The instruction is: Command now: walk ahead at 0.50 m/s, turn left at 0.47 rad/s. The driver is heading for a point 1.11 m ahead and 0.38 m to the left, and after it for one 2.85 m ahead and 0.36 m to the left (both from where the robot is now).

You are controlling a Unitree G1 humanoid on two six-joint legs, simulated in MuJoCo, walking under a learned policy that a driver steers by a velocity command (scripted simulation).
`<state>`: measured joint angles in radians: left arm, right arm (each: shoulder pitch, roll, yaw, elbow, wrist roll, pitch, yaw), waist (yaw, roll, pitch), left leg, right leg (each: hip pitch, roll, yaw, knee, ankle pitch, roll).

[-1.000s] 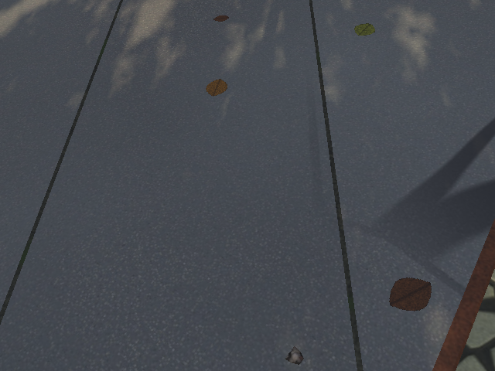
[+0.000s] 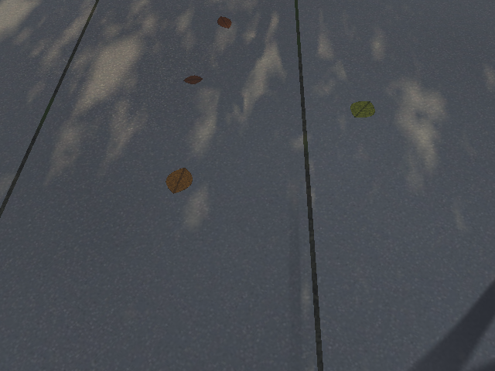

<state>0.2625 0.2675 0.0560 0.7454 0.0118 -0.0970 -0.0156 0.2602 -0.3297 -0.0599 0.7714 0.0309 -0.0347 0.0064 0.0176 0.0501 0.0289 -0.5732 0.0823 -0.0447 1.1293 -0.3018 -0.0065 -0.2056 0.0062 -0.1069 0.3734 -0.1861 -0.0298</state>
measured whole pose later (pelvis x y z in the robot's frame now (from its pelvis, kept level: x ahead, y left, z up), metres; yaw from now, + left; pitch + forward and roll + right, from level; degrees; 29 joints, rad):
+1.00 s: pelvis +0.54 +0.13 +0.00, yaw +34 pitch +1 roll -1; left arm 0.25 0.26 0.06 0.76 0.01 -0.10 -0.01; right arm 0.24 -0.32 -0.07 0.66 0.02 -0.01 -0.01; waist 0.03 0.05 0.04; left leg -0.56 0.02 -0.08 1.10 -0.37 -0.02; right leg -0.22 0.02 -0.06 0.39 -0.19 -0.03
